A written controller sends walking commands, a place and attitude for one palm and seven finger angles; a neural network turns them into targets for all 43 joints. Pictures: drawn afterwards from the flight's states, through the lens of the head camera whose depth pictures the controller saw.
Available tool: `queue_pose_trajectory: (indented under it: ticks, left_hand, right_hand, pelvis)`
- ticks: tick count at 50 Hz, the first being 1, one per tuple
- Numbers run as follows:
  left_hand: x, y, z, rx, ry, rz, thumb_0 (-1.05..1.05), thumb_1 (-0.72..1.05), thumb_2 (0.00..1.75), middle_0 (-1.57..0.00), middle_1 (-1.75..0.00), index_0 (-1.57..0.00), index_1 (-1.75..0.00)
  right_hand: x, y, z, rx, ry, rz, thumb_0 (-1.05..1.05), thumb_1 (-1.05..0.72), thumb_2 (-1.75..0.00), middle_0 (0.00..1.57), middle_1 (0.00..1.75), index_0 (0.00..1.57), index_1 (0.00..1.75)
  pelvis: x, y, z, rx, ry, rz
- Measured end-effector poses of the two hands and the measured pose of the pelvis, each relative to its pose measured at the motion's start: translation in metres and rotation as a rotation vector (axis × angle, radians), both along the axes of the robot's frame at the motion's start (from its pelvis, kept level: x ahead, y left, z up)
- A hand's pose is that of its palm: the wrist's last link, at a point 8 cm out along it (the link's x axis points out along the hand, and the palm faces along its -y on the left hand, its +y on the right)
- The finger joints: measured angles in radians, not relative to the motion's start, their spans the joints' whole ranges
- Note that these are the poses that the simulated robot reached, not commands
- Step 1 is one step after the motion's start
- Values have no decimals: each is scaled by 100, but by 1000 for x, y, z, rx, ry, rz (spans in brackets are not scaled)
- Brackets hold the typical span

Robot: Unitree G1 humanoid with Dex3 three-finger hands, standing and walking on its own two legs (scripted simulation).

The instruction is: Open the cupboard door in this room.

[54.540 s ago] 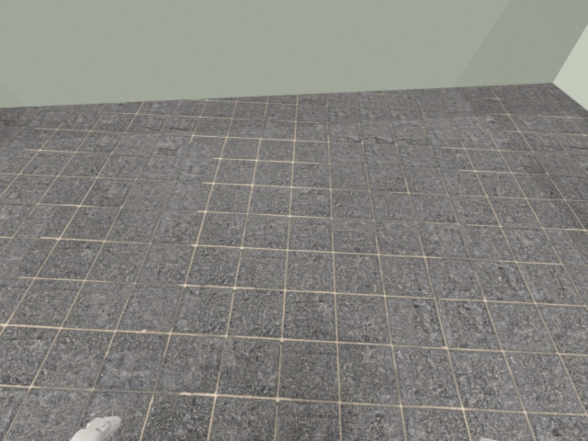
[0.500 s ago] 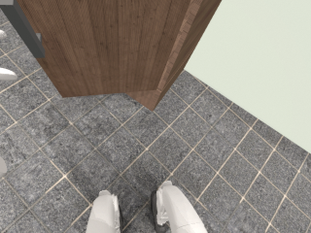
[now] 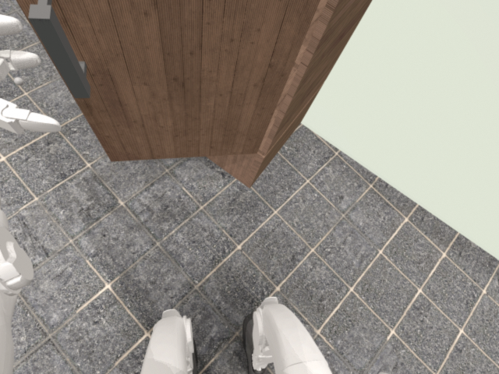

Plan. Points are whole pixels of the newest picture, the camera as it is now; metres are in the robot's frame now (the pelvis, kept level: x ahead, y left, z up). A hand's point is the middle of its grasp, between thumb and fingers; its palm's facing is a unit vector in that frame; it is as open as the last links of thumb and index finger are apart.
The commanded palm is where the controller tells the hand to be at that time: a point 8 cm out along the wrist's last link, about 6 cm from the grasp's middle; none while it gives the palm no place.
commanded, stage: move the hooked fingers beside the handle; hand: left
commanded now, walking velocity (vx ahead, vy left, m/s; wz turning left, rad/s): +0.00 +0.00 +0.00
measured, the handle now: (65, 46) +0.58 +0.22 +0.06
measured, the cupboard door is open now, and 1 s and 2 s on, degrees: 44 44 44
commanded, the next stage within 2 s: slide the fingers in behind the handle in 0.14 s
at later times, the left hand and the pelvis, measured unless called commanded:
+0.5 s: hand (27, 85) +0.52 +0.26 +0.05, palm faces +0.02 -1.00 -0.01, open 14.0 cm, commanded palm +0.51 +0.29 +0.06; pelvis +0.00 +0.00 +0.00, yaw +0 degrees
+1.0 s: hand (57, 80) +0.53 +0.23 +0.06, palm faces +0.04 -1.00 -0.04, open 14.0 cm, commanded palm +0.51 +0.26 +0.06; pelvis +0.01 +0.00 +0.00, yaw +0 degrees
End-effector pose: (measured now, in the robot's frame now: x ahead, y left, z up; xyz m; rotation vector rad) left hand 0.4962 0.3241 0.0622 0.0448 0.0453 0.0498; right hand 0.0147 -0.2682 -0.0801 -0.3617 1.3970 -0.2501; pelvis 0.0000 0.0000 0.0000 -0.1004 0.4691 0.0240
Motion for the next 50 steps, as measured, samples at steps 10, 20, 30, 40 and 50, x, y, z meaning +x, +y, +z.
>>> queue_pose_trajectory:
  ticks: [10,20,30,40,50]
  left_hand:
    - [-1,9,-1,-8,22,5,-1,-49,30,-31,-120,-30,-120]
    - [-3,6,1,-14,23,-27,-1,-50,30,-30,-120,-30,-120]
    - [6,-17,-7,-29,11,-18,-1,-50,30,-30,-120,-30,-120]
    - [4,-30,0,-16,17,-22,-1,-50,30,-30,-120,-30,-120]
    - [7,-44,-3,-10,1,-12,-1,-50,30,-30,-120,-30,-120]
  right_hand:
    - [-20,1,-4,20,55,-34,0,-90,-89,20,30,21,30]
    - [-21,-1,-2,13,68,-28,0,-90,-89,20,30,21,30]
    - [-12,1,-1,8,28,-21,0,-90,-89,20,30,21,30]
    - [-12,12,-4,60,33,-39,0,-90,-89,20,30,21,30]
    - [-11,7,-6,57,28,-32,0,-90,-89,20,30,21,30]
  pelvis:
    - [0,-4,-2,4,15,-14]
    - [0,-4,-1,-1,13,-3]
    - [0,-1,-1,-1,12,-4]
    - [5,0,5,7,-4,-8]
    - [5,-4,3,14,-3,-7]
